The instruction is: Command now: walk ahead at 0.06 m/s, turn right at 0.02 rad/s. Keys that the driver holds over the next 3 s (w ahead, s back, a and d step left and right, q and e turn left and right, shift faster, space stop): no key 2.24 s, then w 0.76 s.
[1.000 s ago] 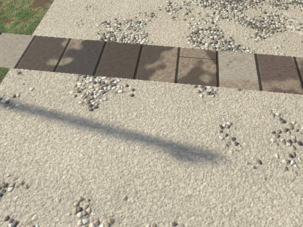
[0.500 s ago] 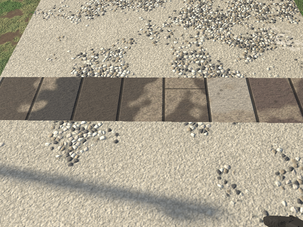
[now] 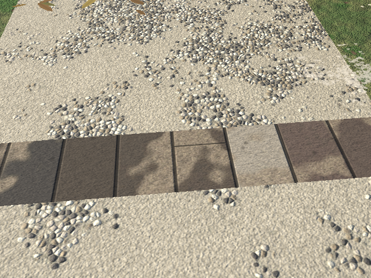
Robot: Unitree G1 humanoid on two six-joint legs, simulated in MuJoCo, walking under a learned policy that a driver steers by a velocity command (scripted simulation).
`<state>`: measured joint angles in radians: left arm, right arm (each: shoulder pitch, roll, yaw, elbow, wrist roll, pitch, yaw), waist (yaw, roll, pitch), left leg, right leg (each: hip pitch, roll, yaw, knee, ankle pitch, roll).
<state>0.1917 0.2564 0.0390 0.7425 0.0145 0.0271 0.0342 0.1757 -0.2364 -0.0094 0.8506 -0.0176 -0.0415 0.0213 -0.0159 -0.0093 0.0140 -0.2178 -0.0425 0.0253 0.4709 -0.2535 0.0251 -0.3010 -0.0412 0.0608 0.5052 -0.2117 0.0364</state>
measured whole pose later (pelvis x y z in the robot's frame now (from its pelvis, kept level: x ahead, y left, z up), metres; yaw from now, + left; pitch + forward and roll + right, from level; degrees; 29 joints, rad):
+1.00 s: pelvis +0.02 -0.01 +0.00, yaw +0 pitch -2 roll +0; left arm 0.19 0.21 0.04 1.09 0.00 0.01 0.04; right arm 0.24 -0.21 -0.01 1.10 -0.01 0.00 -0.03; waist 0.00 0.00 0.04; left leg -0.16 0.00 0.01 0.47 -0.29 0.00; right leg -0.23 0.00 0.04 0.48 -0.22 0.02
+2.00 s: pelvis +0.02 -0.01 +0.00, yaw +0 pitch -1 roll +0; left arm 0.24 0.18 0.02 1.13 0.00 0.01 0.05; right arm 0.34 -0.16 -0.01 1.09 0.00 -0.01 -0.04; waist 0.00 0.00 0.04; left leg -0.17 0.00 0.01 0.48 -0.29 0.01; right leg -0.24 -0.01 0.04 0.48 -0.23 0.02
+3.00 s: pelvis +0.31 -0.01 -0.03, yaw +0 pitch +2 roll +0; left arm 0.52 0.21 0.03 1.09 0.00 -0.06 0.02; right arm -0.05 -0.21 -0.04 0.83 0.02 -0.11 0.04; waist 0.06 0.00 0.04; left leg -0.55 -0.01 0.07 0.58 -0.05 0.10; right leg 0.12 -0.03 -0.03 0.50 -0.48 0.00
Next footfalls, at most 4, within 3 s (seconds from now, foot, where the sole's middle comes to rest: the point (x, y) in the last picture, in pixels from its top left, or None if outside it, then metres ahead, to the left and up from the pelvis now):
2.98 left None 0.49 0.09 -0.77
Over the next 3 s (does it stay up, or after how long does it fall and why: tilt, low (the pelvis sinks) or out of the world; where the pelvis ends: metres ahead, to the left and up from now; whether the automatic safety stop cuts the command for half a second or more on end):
stays up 0.31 -0.01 -0.03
